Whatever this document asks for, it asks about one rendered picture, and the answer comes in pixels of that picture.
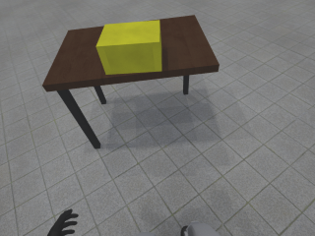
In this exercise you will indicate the right robot thigh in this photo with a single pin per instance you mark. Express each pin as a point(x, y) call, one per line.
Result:
point(200, 229)

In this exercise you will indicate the carton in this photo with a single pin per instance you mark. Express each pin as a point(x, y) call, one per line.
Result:
point(129, 48)

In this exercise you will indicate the robot left hand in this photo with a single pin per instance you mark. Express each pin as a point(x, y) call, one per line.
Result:
point(60, 224)

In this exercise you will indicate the table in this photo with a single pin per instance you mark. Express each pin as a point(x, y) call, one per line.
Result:
point(185, 51)

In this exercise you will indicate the right robot shin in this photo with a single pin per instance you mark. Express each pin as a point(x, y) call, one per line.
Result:
point(192, 222)

